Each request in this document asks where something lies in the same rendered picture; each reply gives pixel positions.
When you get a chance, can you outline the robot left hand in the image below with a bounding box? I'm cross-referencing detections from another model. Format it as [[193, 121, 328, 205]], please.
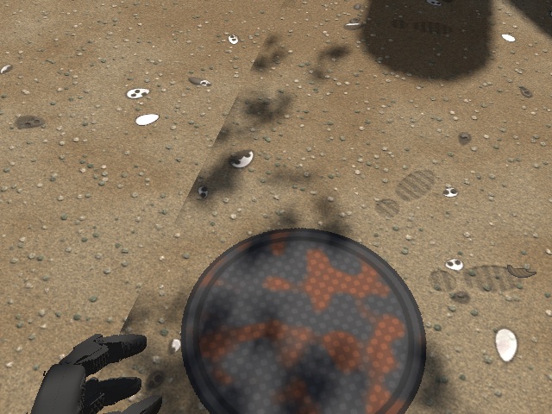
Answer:
[[26, 334, 162, 414]]

